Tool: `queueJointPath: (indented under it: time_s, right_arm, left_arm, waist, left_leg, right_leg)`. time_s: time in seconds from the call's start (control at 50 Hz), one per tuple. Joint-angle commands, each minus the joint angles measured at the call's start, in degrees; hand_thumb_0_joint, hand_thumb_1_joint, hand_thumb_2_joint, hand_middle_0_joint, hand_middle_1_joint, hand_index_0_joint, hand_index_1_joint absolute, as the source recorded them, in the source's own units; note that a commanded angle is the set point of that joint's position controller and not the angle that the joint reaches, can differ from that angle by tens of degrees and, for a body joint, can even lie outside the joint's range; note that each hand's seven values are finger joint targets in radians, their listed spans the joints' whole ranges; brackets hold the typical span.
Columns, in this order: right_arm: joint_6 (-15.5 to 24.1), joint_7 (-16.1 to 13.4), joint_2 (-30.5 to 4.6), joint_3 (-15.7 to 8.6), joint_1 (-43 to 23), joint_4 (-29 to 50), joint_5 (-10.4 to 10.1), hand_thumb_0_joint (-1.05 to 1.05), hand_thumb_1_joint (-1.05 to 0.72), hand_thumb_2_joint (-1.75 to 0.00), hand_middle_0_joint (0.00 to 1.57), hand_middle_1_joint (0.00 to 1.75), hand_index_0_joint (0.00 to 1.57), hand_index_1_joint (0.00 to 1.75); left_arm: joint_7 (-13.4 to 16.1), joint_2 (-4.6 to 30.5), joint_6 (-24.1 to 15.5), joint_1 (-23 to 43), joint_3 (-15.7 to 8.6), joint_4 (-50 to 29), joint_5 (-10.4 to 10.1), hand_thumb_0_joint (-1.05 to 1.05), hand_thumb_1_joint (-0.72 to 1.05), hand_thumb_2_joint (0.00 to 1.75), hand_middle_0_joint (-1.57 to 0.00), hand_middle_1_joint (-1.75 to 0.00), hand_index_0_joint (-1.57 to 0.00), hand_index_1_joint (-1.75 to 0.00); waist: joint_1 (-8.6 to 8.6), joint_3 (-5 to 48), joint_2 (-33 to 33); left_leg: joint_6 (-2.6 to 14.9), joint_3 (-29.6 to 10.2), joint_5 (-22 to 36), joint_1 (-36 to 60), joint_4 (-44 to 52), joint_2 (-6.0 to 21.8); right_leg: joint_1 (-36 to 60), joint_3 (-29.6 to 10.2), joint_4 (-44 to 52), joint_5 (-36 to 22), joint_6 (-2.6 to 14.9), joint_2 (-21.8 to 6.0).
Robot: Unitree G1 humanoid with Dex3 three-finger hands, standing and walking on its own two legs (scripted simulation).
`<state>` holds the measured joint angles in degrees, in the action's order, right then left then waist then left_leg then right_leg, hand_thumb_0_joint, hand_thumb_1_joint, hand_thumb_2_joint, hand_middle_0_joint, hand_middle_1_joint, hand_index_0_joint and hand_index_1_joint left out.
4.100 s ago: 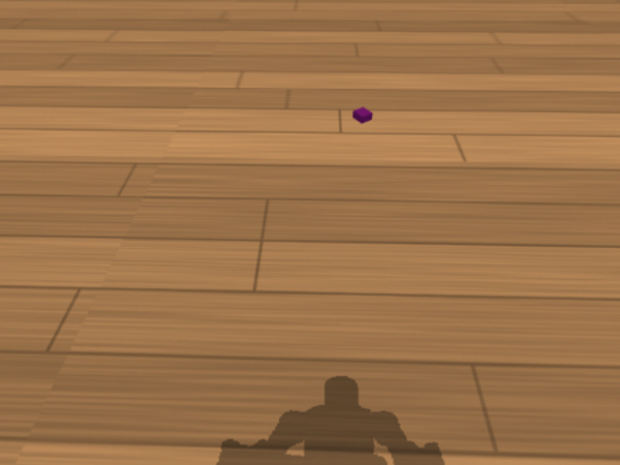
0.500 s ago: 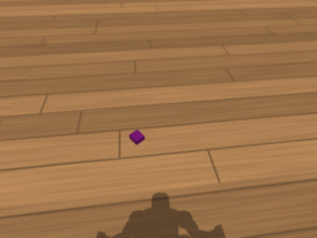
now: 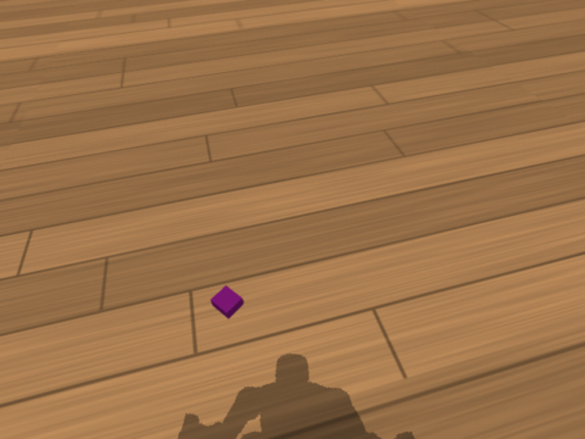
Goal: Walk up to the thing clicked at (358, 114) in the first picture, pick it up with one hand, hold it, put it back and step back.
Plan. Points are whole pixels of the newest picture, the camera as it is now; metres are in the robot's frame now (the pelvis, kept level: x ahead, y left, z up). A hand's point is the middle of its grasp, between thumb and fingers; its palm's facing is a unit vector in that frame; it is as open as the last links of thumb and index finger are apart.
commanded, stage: walk up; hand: left
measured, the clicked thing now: (227, 301) +0.78 +0.26 -0.74
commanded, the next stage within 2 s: none
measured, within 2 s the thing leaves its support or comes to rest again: neither
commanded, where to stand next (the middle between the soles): +0.40 +0.01 m, yaw +0 degrees
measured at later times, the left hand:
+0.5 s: hand (104, 433) +0.21 +0.31 -0.16, palm faces -0.02 -0.93 -0.37, open 7.4 cm
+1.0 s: hand (143, 314) +0.40 +0.29 -0.13, palm faces -0.02 -0.91 -0.42, open 7.4 cm
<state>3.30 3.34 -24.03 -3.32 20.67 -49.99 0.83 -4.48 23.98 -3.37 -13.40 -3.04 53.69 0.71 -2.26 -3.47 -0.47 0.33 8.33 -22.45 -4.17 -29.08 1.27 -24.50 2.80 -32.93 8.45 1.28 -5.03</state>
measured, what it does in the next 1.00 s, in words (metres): walks ahead: right foot, then left foot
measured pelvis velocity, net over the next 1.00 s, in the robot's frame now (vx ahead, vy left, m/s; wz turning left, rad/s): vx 0.32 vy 0.01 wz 0.02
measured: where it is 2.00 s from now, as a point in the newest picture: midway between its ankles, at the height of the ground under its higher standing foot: (291, 410)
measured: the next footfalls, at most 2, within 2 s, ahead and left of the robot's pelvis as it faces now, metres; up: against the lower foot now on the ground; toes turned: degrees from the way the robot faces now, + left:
right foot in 0.02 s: +0.16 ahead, -0.13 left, +0.00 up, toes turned -5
left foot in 0.44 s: +0.29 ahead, +0.15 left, +0.00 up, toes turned +6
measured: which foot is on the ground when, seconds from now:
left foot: down 0.00-0.04, up 0.06-0.42, down 0.44-0.84, up 0.86-1.00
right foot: up 0.00-0.00, down 0.02-0.46, up 0.48-0.80, down 0.82-1.00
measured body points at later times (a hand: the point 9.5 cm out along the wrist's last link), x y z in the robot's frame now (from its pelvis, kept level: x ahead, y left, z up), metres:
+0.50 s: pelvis +0.18 +0.03 -0.01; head +0.19 +0.04 +0.44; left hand +0.21 +0.36 -0.13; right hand +0.26 -0.30 -0.10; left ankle +0.25 +0.15 -0.73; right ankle +0.13 -0.12 -0.70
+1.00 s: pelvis +0.32 +0.01 +0.00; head +0.34 -0.01 +0.44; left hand +0.40 +0.33 -0.10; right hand +0.38 -0.30 -0.14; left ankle +0.33 +0.15 -0.69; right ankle +0.39 -0.10 -0.73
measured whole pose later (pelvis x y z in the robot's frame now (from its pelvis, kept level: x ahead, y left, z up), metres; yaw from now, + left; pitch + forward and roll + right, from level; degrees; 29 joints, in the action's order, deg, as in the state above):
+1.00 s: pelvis +0.32 +0.01 +0.00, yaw +1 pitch -3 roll +0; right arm 0.7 1.5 -23.9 -2.1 15.8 -51.1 0.6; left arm -1.1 22.1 -4.5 -13.3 -1.3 50.0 0.7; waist 0.2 -5.9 3.4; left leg 1.7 0.9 -26.8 -24.6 -56.3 2.5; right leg -20.1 4.0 -35.6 12.9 1.5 -2.4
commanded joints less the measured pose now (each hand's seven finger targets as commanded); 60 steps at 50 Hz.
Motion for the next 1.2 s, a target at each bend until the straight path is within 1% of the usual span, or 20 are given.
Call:
queueJointPath:
  time_s: [0.0, 0.02, 0.04, 0.16, 0.3, 0.4, 0.42, 0.44, 0.46, 0.54, 0.64, 0.76, 0.78, 0.82, 0.84, 0.94, 1.08, 1.12, 1.14, 1.18]
  right_arm:
    - [1.9, -1.1, -8.2, -1.8, -1.1, 6.8, -0.7, 0.0, -0.9, -0.9, 0.2, 0.3, 0.2, 0.3]
    - [1.5, -1.2, -8.7, -1.5, 0.5, 6.6, -1.1, 0.0, -0.9, -0.9, 0.2, 0.3, 0.2, 0.3]
    - [0.8, -1.9, -13.4, -2.6, -1.7, 5.0, -0.6, 0.0, -0.9, -0.9, 0.2, 0.3, 0.2, 0.3]
    - [-0.4, -0.5, -10.8, -2.8, 1.1, 1.3, -0.3, 0.0, -0.9, -0.9, 0.2, 0.3, 0.2, 0.3]
    - [0.3, 1.2, -10.2, -3.6, -6.0, 3.1, 0.4, 0.0, -0.9, -0.9, 0.2, 0.3, 0.2, 0.3]
    - [1.6, 0.0, -12.3, -5.0, 2.4, 0.0, 0.9, 0.0, -0.9, -0.9, 0.2, 0.3, 0.2, 0.3]
    - [2.1, -0.9, -16.4, -6.1, 8.2, -0.9, 1.2, 0.0, -0.9, -0.9, 0.2, 0.3, 0.2, 0.3]
    - [2.4, -1.2, -21.1, -6.9, 8.0, 1.1, 0.8, 0.0, -0.9, -0.9, 0.2, 0.3, 0.2, 0.3]
    - [2.0, -1.1, -21.1, -7.0, 5.2, 1.8, -0.7, 0.0, -0.9, -0.9, 0.2, 0.3, 0.2, 0.3]
    - [2.4, -2.0, -15.0, -4.2, -1.1, 3.3, -0.7, 0.0, -0.9, -0.9, 0.2, 0.3, 0.2, 0.3]
    - [2.2, -1.7, -15.6, -4.2, -1.2, 4.8, -0.2, 0.0, -0.9, -0.9, 0.2, 0.3, 0.2, 0.3]
    - [0.2, -1.8, -12.4, -2.5, -5.1, 6.1, -0.9, 0.0, -0.9, -0.9, 0.2, 0.3, 0.2, 0.3]
    - [0.1, -2.0, -10.0, -1.5, -3.9, 6.1, -1.1, 0.0, -0.9, -0.9, 0.2, 0.3, 0.2, 0.3]
    - [-0.5, -2.2, -7.6, -0.3, 0.1, 6.2, -0.9, 0.0, -0.9, -0.9, 0.2, 0.3, 0.2, 0.3]
    - [-1.2, -2.9, -12.8, -2.3, -1.8, 5.1, -0.4, 0.0, -0.9, -0.9, 0.2, 0.3, 0.2, 0.3]
    - [-1.6, -2.5, -10.8, -2.1, 1.8, 0.2, -0.3, 0.0, -0.9, -0.9, 0.2, 0.3, 0.2, 0.3]
    - [-1.1, -3.4, -9.6, -2.1, -1.5, -3.4, 0.0, 0.0, -0.9, -0.9, 0.2, 0.3, 0.2, 0.3]
    - [-0.4, -3.6, -14.8, -2.3, -9.6, -0.4, 0.3, 0.0, -0.9, -0.9, 0.2, 0.3, 0.2, 0.3]
    - [-0.7, -3.4, -15.8, -2.2, -12.0, -0.8, -0.4, 0.0, -0.9, -0.9, 0.2, 0.3, 0.2, 0.3]
    - [-1.1, -3.3, -13.0, -0.8, -14.3, -2.1, -0.4, 0.0, -0.9, -0.9, 0.2, 0.3, 0.2, 0.3]
  left_arm:
    - [2.6, 16.3, -3.0, -13.4, -5.6, -1.4, 0.5, 0.0, 0.9, 0.9, -0.2, -0.3, -0.2, -0.3]
    - [3.2, 21.1, -3.1, -13.6, -6.3, -2.6, -0.1, 0.0, 0.9, 0.9, -0.2, -0.3, -0.2, -0.3]
    - [3.2, 19.8, -2.7, -11.0, -5.9, -3.5, -1.1, 0.0, 0.9, 0.9, -0.2, -0.3, -0.2, -0.3]
    - [3.5, 14.3, -2.9, -3.0, -3.9, -7.1, -0.8, 0.0, 0.9, 0.9, -0.2, -0.3, -0.2, -0.3]
    - [2.7, 16.0, -2.9, -3.1, -4.5, -8.7, 0.0, 0.0, 0.9, 0.9, -0.2, -0.3, -0.2, -0.3]
    - [2.7, 13.0, -1.8, -2.0, -2.5, -9.0, 0.2, 0.0, 0.9, 0.9, -0.2, -0.3, -0.2, -0.3]
    - [2.6, 8.9, -1.9, -3.0, -1.2, -9.4, 0.1, 0.0, 0.9, 0.9, -0.2, -0.3, -0.2, -0.3]
    - [3.0, 8.4, -1.6, -4.2, -1.2, -9.2, -1.0, 0.0, 0.9, 0.9, -0.2, -0.3, -0.2, -0.3]
    - [3.9, 13.6, -1.3, -2.7, -2.1, -8.1, -0.2, 0.0, 0.9, 0.9, -0.2, -0.3, -0.2, -0.3]
    - [3.1, 12.7, -1.1, -7.1, -2.2, -4.5, -1.1, 0.0, 0.9, 0.9, -0.2, -0.3, -0.2, -0.3]
    - [1.8, 10.6, -0.8, -3.0, -2.3, -5.9, -0.2, 0.0, 0.9, 0.9, -0.2, -0.3, -0.2, -0.3]
    - [3.1, 9.7, -1.7, -7.1, -2.9, -2.9, 0.0, 0.0, 0.9, 0.9, -0.2, -0.3, -0.2, -0.3]
    - [3.6, 11.8, -2.0, -8.3, -3.6, -2.5, 0.1, 0.0, 0.9, 0.9, -0.2, -0.3, -0.2, -0.3]
    - [4.4, 19.6, -2.8, -10.7, -5.2, -4.7, 0.2, 0.0, 0.9, 0.9, -0.2, -0.3, -0.2, -0.3]
    - [4.2, 19.8, -2.2, -8.5, -5.0, -5.2, -0.4, 0.0, 0.9, 0.9, -0.2, -0.3, -0.2, -0.3]
    - [4.7, 15.0, -1.6, -1.7, -3.2, -6.6, 0.0, 0.0, 0.9, 0.9, -0.2, -0.3, -0.2, -0.3]
    - [5.0, 10.9, 0.4, 3.6, -0.7, -5.9, -0.9, 0.0, 0.9, 0.9, -0.2, -0.3, -0.2, -0.3]
    - [4.9, 7.3, 1.4, 0.9, 0.6, -4.8, -2.0, 0.0, 0.9, 0.9, -0.2, -0.3, -0.2, -0.3]
    - [5.2, 10.4, 2.0, 1.2, -0.4, -2.1, -1.7, 0.0, 0.9, 0.9, -0.2, -0.3, -0.2, -0.3]
    - [5.0, 9.7, 1.7, 1.0, -0.2, 0.2, -1.3, 0.0, 0.9, 0.9, -0.2, -0.3, -0.2, -0.3]
  waist:
    - [8.48, 9.9, -13.9]
    - [8.12, 9.2, -16.9]
    - [7.76, 7.8, -9.2]
    - [2.74, 1.2, -8.1]
    - [4.16, 0.1, -7.5]
    - [-1.98, 3.0, 1.0]
    - [-4.84, 5.3, 14.8]
    - [-4.17, 3.3, 19.7]
    - [-3.13, 0.9, 12.1]
    - [1.65, 0.6, 10.2]
    - [0.41, -0.1, 10.5]
    - [4.6, 2.3, 5.1]
    - [5.4, 3.9, 0.3]
    - [5.71, 5.6, -14.0]
    - [5.64, 3.5, -7.9]
    - [2.41, 2.0, -9.9]
    - [0.49, 5.8, -3.6]
    - [3.91, 4.7, 8.1]
    - [3.49, 3.1, 8.4]
    - [4.63, 2.5, 6.3]
  left_leg:
    - [4.48, -1.2, 11.0, -19.7, -24.7, 3.4]
    - [2.18, -3.7, -6.3, -32.4, -32.8, -3.5]
    - [2.17, -9.0, -7.5, -33.0, -37.8, 0.8]
    - [0.38, -9.8, 4.1, -25.6, -27.1, 4.1]
    - [-0.52, -6.3, 10.6, -19.5, -9.5, 4.5]
    - [1.38, -3.8, 5.3, 0.8, -2.7, 0.3]
    - [4.68, -19.6, -7.2, 6.5, 6.8, 9.4]
    - [11.27, -45.3, -13.7, 8.3, 17.8, 22.1]
    - [15.96, -46.5, -10.8, 2.9, 16.2, 24.8]
    - [11.45, -20.9, 12.3, -3.2, 11.6, 15.1]
    - [13.76, -15.8, 14.7, -6.3, 12.0, 14.8]
    - [8.51, -9.5, 15.0, -16.9, -2.0, 10.2]
    - [6.66, -7.4, 12.5, -20.7, -8.3, 7.7]
    - [2.24, -5.4, -8.9, -32.6, -32.1, -2.4]
    - [2.29, -10.2, -12.7, -30.8, -35.9, 0.7]
    - [0.79, -9.0, -2.9, -23.6, -26.0, 3.2]
    - [0.99, -6.4, 12.6, -5.1, -3.4, 0.7]
    - [6.74, -27.9, 3.8, -13.2, 8.6, 14.7]
    - [9.93, -28.3, -1.9, -20.6, 9.6, 16.1]
    - [6.42, -21.1, -0.9, -20.6, 7.1, 11.0]
  right_leg:
    - [30.1, -14.2, 11.2, 9.7, 4.42, -7.5]
    - [35.0, -38.1, 18.5, 13.5, 10.57, -19.0]
    - [31.0, -38.1, 17.1, 13.5, 14.5, -20.5]
    - [13.0, -11.0, 17.7, 3.0, 10.82, -9.9]
    - [7.7, -8.8, 18.3, 17.7, 10.76, -10.3]
    - [-2.6, -3.7, 0.5, 16.1, 7.11, -6.0]
    - [-7.9, 1.2, -20.0, 9.5, 3.72, -1.0]
    - [-19.9, 1.4, -30.0, 21.6, 1.44, 7.9]
    - [-18.9, -5.5, -33.7, 22.9, 1.71, 2.9]
    - [-10.7, -5.7, -26.1, 12.4, 0.82, -1.4]
    - [-5.5, -1.2, -13.2, 8.6, -0.93, -1.3]
    - [15.3, 2.0, 0.1, -1.8, -0.06, 4.3]
    - [21.4, -0.2, 2.3, 1.0, 0.95, 3.9]
    - [25.2, -37.0, 18.4, 14.8, 10.63, -19.0]
    - [19.0, -38.3, 17.2, 17.0, 15.31, -20.7]
    - [9.2, -14.4, 12.7, 3.7, 10.95, -10.1]
    - [-2.0, -7.0, -0.7, -0.3, 5.98, -6.9]
    - [-0.6, -2.1, -7.2, 13.7, 0.34, 2.1]
    - [6.9, -2.2, -10.0, 20.3, 0.29, 2.4]
    - [10.1, -2.6, -2.0, 14.3, 0.56, 2.0]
